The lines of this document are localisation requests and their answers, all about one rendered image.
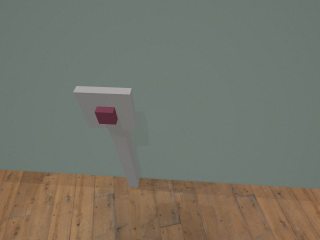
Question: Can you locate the panel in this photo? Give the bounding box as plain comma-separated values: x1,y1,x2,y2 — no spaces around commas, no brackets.
73,86,140,188

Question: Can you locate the button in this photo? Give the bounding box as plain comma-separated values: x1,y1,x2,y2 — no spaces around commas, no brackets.
95,106,118,125

